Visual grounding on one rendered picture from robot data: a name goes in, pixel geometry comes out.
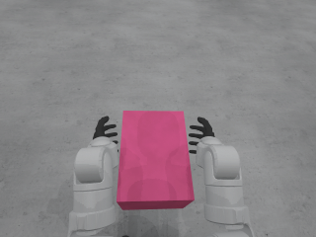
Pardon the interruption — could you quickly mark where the left robot hand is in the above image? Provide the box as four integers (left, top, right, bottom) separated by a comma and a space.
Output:
93, 116, 119, 152

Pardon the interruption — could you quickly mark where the right robot hand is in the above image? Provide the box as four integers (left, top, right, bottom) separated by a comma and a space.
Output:
189, 117, 215, 154

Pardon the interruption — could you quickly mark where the right robot forearm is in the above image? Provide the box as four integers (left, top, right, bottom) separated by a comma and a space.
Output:
196, 136, 255, 237

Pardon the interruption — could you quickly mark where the carton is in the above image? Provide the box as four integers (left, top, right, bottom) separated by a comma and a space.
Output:
117, 111, 195, 210

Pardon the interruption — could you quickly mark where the left robot forearm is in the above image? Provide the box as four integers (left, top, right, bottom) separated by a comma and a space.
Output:
67, 136, 119, 237

